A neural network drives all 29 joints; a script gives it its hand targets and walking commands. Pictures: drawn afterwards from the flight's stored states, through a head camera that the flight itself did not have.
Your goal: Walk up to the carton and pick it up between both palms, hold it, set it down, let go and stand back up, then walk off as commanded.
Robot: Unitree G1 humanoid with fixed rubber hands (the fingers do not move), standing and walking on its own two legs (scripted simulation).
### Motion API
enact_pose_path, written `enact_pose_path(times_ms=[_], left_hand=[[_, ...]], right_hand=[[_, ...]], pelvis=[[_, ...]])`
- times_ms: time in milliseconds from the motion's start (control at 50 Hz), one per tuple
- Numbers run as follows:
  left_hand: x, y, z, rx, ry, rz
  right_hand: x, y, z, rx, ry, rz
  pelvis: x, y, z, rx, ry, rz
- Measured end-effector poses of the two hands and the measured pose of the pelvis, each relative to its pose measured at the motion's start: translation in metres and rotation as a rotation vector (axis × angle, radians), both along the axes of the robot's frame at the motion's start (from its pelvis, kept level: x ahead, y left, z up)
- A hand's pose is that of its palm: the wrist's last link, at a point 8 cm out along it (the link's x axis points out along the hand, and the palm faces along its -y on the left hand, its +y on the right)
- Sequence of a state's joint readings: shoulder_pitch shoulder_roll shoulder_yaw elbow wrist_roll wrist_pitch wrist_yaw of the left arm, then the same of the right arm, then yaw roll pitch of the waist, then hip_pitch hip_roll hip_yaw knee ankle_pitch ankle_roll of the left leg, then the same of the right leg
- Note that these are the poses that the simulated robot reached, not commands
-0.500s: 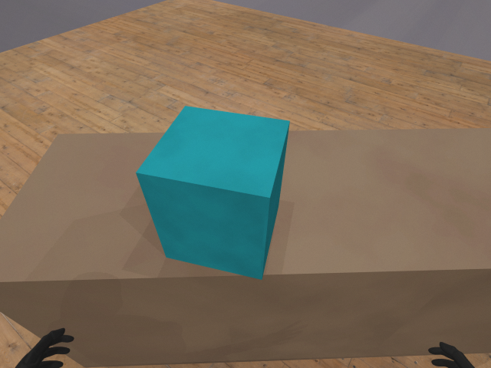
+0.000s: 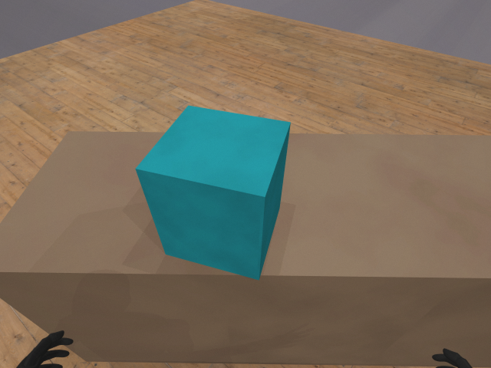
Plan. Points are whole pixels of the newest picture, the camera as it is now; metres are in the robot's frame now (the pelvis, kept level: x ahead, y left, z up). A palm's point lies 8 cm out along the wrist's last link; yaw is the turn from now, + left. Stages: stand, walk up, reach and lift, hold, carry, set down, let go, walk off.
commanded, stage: walk up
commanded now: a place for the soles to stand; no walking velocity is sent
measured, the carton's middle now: (223, 193) +0.46 +0.06 +0.03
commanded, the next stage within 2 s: none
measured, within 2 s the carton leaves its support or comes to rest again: neither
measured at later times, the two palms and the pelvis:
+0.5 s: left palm out of the picture +0.12 +0.33 -0.05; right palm out of the picture +0.11 -0.33 -0.05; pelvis -0.01 +0.00 +0.00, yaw +1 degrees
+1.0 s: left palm (30, 363) +0.17 +0.35 -0.05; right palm out of the picture +0.17 -0.32 -0.06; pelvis +0.06 +0.01 +0.00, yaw +4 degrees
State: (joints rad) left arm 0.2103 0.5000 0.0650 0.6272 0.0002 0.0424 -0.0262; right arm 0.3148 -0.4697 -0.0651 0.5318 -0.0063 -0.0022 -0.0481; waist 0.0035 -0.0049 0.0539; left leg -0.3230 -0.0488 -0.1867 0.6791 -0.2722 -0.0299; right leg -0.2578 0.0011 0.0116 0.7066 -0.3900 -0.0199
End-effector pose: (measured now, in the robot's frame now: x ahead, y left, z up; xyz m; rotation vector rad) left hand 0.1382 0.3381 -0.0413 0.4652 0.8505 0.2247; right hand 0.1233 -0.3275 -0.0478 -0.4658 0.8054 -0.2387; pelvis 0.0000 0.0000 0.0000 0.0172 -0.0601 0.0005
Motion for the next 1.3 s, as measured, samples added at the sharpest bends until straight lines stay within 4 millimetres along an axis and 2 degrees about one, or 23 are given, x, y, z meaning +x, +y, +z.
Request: enact_pose_path(times_ms=[180, 260, 340, 460, 560, 720, 820, 860, 920, 1000, 1060, 1100, 1160, 1300], left_hand=[[-0.006, -0.004, -0.006, -0.003, 0.023, 0.003], [-0.005, -0.001, -0.005, -0.006, 0.008, 0.002], [-0.010, 0.003, -0.013, -0.019, 0.025, 0.003], [-0.018, -0.004, -0.015, -0.025, 0.033, 0.013], [-0.019, 0.003, -0.012, -0.020, 0.023, 0.014], [-0.012, 0.036, -0.014, -0.018, 0.032, 0.040], [-0.003, 0.036, -0.007, -0.033, 0.052, 0.064], [0.003, 0.033, -0.005, -0.036, 0.050, 0.071], [0.015, 0.024, -0.003, -0.032, 0.041, 0.070], [0.032, 0.008, -0.006, -0.008, 0.025, 0.069], [0.039, -0.005, 0.001, -0.001, 0.012, 0.061], [0.042, -0.007, 0.007, 0.007, 0.009, 0.064], [0.044, -0.006, 0.011, 0.018, 0.020, 0.070], [0.051, 0.004, 0.007, 0.011, 0.041, 0.069]], right_hand=[[-0.006, -0.005, -0.005, -0.001, 0.030, 0.000], [-0.005, -0.002, -0.003, -0.009, 0.012, -0.004], [-0.011, 0.002, -0.004, -0.018, 0.031, -0.003], [-0.013, -0.005, -0.001, -0.023, 0.038, 0.007], [-0.011, 0.003, -0.002, -0.005, 0.032, 0.017], [-0.018, 0.036, -0.010, 0.030, 0.133, 0.046], [-0.025, 0.031, 0.005, -0.012, 0.233, 0.034], [-0.020, 0.026, 0.008, -0.018, 0.248, 0.036], [-0.001, 0.020, 0.005, -0.010, 0.230, 0.042], [0.042, 0.011, -0.010, 0.016, 0.153, 0.058], [0.076, 0.013, -0.011, 0.042, 0.082, 0.084], [0.090, 0.014, -0.010, 0.056, 0.058, 0.096], [0.101, 0.017, -0.013, 0.073, 0.060, 0.112], [0.102, 0.025, -0.019, 0.070, 0.110, 0.097]], pelvis=[[-0.004, -0.004, -0.002, 0.005, 0.001, 0.002], [-0.004, -0.001, -0.002, 0.000, -0.015, 0.002], [-0.008, 0.003, -0.004, -0.006, -0.011, 0.002], [-0.013, -0.004, -0.003, -0.001, -0.009, 0.010], [-0.013, 0.002, -0.003, -0.007, -0.019, 0.012], [0.005, 0.032, -0.001, -0.017, -0.011, 0.033], [0.023, 0.030, 0.014, -0.023, 0.023, 0.063], [0.032, 0.027, 0.017, -0.020, 0.026, 0.072], [0.045, 0.019, 0.015, -0.009, 0.020, 0.073], [0.061, 0.006, 0.004, 0.004, -0.002, 0.073], [0.069, 0.000, 0.005, 0.009, -0.023, 0.077], [0.074, -0.002, 0.008, 0.019, -0.028, 0.083], [0.078, -0.002, 0.009, 0.026, -0.018, 0.091], [0.086, 0.008, 0.009, 0.012, 0.003, 0.089]])
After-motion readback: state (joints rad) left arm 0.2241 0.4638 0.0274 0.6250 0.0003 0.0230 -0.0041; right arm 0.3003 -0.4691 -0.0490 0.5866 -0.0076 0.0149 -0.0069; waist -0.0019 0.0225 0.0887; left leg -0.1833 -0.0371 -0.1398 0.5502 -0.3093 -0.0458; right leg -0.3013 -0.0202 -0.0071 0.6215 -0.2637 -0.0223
